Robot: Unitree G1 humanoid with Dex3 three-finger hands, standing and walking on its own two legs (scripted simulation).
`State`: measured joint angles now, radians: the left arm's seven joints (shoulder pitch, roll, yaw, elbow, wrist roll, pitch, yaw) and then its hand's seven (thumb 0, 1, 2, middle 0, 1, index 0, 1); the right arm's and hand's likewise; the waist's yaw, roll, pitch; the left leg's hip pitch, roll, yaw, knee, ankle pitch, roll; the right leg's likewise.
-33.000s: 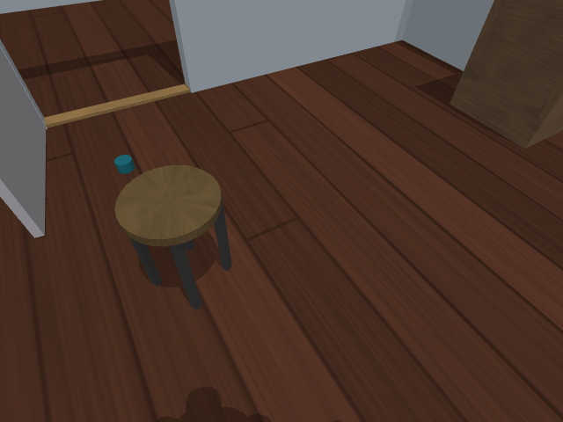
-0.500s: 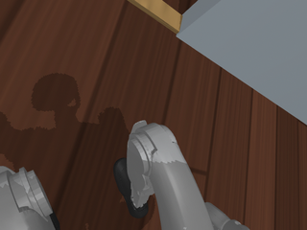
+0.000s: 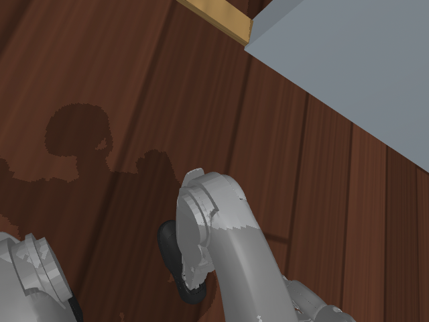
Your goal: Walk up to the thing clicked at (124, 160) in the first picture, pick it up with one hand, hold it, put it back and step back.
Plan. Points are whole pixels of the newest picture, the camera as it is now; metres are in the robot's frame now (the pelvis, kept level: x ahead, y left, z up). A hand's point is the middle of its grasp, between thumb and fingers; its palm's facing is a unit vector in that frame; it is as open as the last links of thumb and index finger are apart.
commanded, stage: close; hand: left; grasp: from above
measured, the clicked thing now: out of the picture +0.45 +0.36 -0.27
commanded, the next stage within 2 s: settle in 0.62 s
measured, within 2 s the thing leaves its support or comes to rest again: leaves its support in 1.04 s
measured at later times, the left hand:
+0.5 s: hand out of the picture +0.43 +0.35 -0.24, palm faces -0.44 -0.17 -0.88, open 10.5 cm
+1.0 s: hand out of the picture +0.44 +0.35 -0.24, palm faces -0.44 -0.17 -0.88, open 10.5 cm
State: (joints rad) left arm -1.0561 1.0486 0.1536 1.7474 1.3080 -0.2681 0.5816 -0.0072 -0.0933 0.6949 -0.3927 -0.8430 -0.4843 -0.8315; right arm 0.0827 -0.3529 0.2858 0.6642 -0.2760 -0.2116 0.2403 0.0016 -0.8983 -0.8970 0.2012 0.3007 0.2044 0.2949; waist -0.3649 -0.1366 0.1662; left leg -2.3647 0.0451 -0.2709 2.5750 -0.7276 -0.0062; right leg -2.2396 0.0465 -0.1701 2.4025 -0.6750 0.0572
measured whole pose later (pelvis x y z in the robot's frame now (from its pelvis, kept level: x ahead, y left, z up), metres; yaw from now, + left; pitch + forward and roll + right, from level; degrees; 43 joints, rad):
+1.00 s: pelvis +0.00 +0.00 +0.00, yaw +0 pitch +29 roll -14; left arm -1.05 1.03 0.13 1.69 1.28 -0.23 0.55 0.00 -0.12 0.62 -0.52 -0.72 -0.65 -0.69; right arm 0.11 -0.34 0.29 0.65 -0.27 -0.21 0.24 0.00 -0.91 -0.90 0.20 0.30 0.21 0.29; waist -0.36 -0.13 0.15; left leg -2.37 0.04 -0.27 2.56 -0.73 -0.01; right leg -2.24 0.04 -0.17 2.38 -0.68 0.06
